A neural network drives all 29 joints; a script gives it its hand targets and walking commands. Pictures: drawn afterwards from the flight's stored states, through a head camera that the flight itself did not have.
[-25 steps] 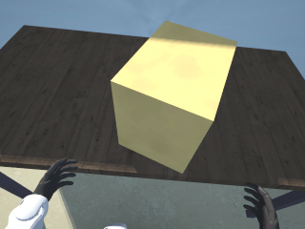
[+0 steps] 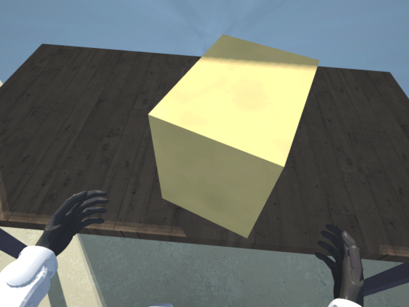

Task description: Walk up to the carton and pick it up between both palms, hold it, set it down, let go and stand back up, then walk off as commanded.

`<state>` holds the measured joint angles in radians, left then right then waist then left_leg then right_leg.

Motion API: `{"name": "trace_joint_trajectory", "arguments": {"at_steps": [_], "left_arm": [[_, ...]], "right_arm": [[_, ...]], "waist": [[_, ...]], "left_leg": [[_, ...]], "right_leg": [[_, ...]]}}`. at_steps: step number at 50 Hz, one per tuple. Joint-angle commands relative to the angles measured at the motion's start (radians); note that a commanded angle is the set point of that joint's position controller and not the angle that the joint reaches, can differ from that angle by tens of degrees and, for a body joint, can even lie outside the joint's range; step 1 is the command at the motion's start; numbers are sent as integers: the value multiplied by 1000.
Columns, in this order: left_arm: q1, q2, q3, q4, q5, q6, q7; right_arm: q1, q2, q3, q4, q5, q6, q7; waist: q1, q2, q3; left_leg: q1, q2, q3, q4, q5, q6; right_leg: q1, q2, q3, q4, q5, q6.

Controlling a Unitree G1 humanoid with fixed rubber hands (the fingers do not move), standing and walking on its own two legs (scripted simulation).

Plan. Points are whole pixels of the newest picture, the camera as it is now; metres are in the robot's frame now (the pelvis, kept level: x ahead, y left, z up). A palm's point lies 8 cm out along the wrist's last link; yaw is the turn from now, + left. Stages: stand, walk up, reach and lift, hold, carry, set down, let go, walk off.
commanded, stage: reach and lift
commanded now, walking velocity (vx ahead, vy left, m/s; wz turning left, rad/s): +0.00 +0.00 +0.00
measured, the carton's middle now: (234, 134) +0.45 -0.02 +0.06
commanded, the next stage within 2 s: none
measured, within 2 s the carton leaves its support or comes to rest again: neither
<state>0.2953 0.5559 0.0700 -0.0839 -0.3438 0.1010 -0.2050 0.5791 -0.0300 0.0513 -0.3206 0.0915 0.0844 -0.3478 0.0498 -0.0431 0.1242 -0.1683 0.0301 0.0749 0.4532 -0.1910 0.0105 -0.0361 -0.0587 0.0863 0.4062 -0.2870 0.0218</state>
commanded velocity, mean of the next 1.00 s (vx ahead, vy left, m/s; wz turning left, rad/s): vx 0.00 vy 0.00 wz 0.00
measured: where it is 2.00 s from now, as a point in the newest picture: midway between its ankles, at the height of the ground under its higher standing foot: outside the picture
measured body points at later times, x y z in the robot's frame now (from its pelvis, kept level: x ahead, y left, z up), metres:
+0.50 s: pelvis +0.02 +0.00 +0.00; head +0.03 +0.01 +0.45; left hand +0.25 +0.26 +0.08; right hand +0.24 -0.19 +0.06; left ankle +0.04 +0.11 -0.74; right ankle -0.03 -0.18 -0.74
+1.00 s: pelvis +0.01 +0.00 +0.00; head +0.00 +0.01 +0.45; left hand +0.32 +0.24 +0.14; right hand +0.29 -0.18 +0.13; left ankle +0.04 +0.11 -0.74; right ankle -0.03 -0.18 -0.74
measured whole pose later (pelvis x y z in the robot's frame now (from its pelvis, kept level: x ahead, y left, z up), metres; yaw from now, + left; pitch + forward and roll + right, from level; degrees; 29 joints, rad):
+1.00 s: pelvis +0.01 +0.00 +0.00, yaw +0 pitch -6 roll +0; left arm -0.17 0.60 0.08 -0.10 -0.37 0.56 -0.21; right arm -0.06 -0.03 -0.01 -0.32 0.18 0.60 -0.43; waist -0.01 -0.03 0.09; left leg -0.13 0.03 0.08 0.43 -0.19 0.00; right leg 0.00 -0.06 0.09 0.38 -0.28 0.04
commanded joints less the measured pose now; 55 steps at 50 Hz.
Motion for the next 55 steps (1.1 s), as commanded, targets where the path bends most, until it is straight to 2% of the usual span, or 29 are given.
{"name": "trace_joint_trajectory", "arguments": {"at_steps": [1, 7, 9, 10, 12, 14, 19, 20, 21, 24, 25, 28, 30, 31, 32, 33, 35, 38, 41, 43, 44, 45, 46, 49, 50, 52, 53, 54, 55], "left_arm": [[-98, 214, 92, -157, -43, -30, 2], [-160, 232, 103, -192, -69, 3, 9], [-173, 230, 98, -203, -73, 22, 15], [-189, 233, 93, -214, -71, 30, 12], [-193, 238, 112, -227, -77, 47, 19], [-219, 243, 110, -247, -94, 58, 19], [-239, 233, 139, -220, -69, 99, 16], [-278, 222, 119, -243, -72, 112, 18], [-262, 230, 136, -262, -67, 117, 21], [-326, 236, 132, -285, -76, 150, 21], [-340, 244, 127, -249, -69, 169, 19], [-365, 247, 147, -259, -62, 214, 16], [-420, 240, 136, -232, -58, 248, 14], [-450, 238, 138, -250, -58, 264, 16], [-444, 224, 134, -243, -58, 278, 16], [-438, 223, 148, -225, -50, 294, 10], [-531, 223, 150, -232, -50, 322, 4], [-560, 210, 147, -254, -49, 359, 6], [-687, 225, 141, -193, -44, 396, 3], [-676, 211, 134, -144, -28, 413, -2], [-696, 204, 125, -115, -10, 428, -6], [-765, 209, 119, -139, -18, 437, -7], [-757, 207, 125, -184, -19, 438, -3], [-796, 210, 124, -67, 2, 459, -11], [-833, 210, 108, -64, -4, 464, -12], [-882, 213, 93, -75, -3, 463, -2], [-923, 225, 92, -29, -3, 472, -7], [-896, 233, 96, -25, 5, 467, -5], [-941, 231, 82, -7, -7, 468, -6]], "right_arm": [[-51, 57, 79, -224, 91, 31, -18], [-120, 29, 43, -222, 83, 108, -30], [-140, 25, 28, -225, 84, 136, -33], [-138, 19, 26, -217, 79, 152, -35], [-164, 18, 21, -248, 92, 163, -32], [-181, 3, 12, -247, 87, 183, -37], [-226, -15, -9, -243, 89, 194, -49], [-265, -37, -21, -248, 94, 205, -45], [-266, -48, -37, -251, 99, 212, -44], [-333, -54, -46, -275, 111, 230, -50], [-346, -58, -68, -248, 100, 242, -56], [-399, -74, -76, -257, 118, 284, -64], [-455, -83, -110, -207, 108, 318, -70], [-488, -87, -117, -235, 121, 332, -72], [-476, -90, -117, -223, 126, 342, -75], [-470, -88, -120, -200, 129, 350, -80], [-556, -108, -148, -170, 121, 385, -89], [-596, -116, -160, -196, 141, 407, -93], [-738, -131, -182, -153, 146, 448, -91], [-729, -127, -176, -119, 161, 470, -91], [-737, -138, -170, -71, 165, 486, -92], [-798, -149, -191, -80, 164, 493, -91], [-792, -154, -197, -104, 175, 492, -91], [-844, -165, -200, -13, 169, 511, -90], [-884, -176, -209, -17, 182, 521, -92], [-940, -182, -198, -58, 201, 508, -78], [-954, -178, -200, -9, 192, 520, -79], [-942, -181, -190, -7, 197, 520, -79], [-978, -183, -204, 17, 200, 521, -81]], "waist": [[50, 138, -87], [25, 142, -100], [11, 130, -94], [-9, 153, -95], [4, 132, -112], [-16, 130, -135], [-7, 122, -150], [-28, 138, -151], [-22, 126, -164], [-37, 136, -210], [-63, 144, -195], [-51, 119, -213], [-72, 131, -197], [-69, 131, -195], [-86, 122, -197], [-80, 126, -201], [-98, 125, -202], [-110, 132, -220], [-127, 121, -214], [-130, 99, -200], [-131, 122, -183], [-146, 116, -202], [-141, 129, -236], [-148, 119, -205], [-157, 127, -204], [-139, 118, -252], [-158, 129, -236], [-143, 113, -247], [-157, 123, -251]], "left_leg": [[219, 35, -4, -92, -82, 19], [210, 32, -8, -93, -53, 16], [212, 31, -5, -94, -36, 19], [215, 31, -10, -91, -39, 16], [214, 25, -6, -96, -7, 18], [211, 24, -6, -92, 8, 16], [214, 17, -2, -90, 64, 11], [218, 21, -8, -82, 81, 5], [233, 17, -8, -85, 104, 3], [232, 14, -1, -88, 115, 2], [225, 16, -1, -86, 111, 1], [248, 12, 4, -99, 133, 0], [243, 15, 9, -107, 98, -2], [236, 19, 3, -119, 91, -1], [249, 15, 9, -112, 132, -5], [262, 13, 12, -114, 148, -6], [262, 16, 10, -119, 146, -11], [259, 10, 14, -120, 182, -17], [230, 7, 20, -133, 111, -12], [237, 3, 23, -140, 115, -4], [238, 4, 19, -142, 114, -6], [223, 6, 18, -145, 96, -7], [243, 7, 13, -138, 136, -16], [221, 7, 14, -152, 99, -12], [215, 6, 11, -161, 64, -8], [211, 6, 13, -161, 78, -4], [198, 2, 16, -158, 60, -4], [212, 5, 10, -158, 67, -2], [205, 3, 11, -164, 48, 1]], "right_leg": [[-193, 29, -27, -152, -41, -56], [-169, 29, -21, -155, -13, -58], [-165, 24, -14, -159, 23, -55], [-160, 28, -16, -153, 21, -52], [-145, 26, -12, -155, 63, -51], [-131, 27, -16, -149, 104, -42], [-116, 25, -12, -143, 187, -29], [-121, 30, -15, -133, 203, -28], [-109, 32, -22, -133, 224, -24], [-97, 38, -30, -125, 253, -25], [-84, 33, -28, -125, 270, -24], [-62, 37, -39, -131, 284, -22], [-77, 39, -39, -144, 255, -23], [-73, 43, -43, -143, 241, -27], [-66, 50, -48, -137, 292, -25], [-64, 47, -41, -143, 314, -24], [-64, 48, -52, -146, 317, -19], [-42, 53, -54, -147, 337, -23], [-51, 52, -56, -151, 291, -22], [-42, 54, -56, -157, 303, -23], [-52, 54, -55, -159, 307, -24], [-52, 58, -63, -157, 287, -26], [-30, 60, -65, -154, 310, -29], [-38, 60, -67, -165, 284, -34], [-47, 60, -66, -168, 249, -35], [-51, 68, -74, -156, 253, -40], [-53, 63, -70, -161, 253, -37], [-45, 59, -70, -158, 268, -39], [-51, 63, -75, -161, 245, -38]]}}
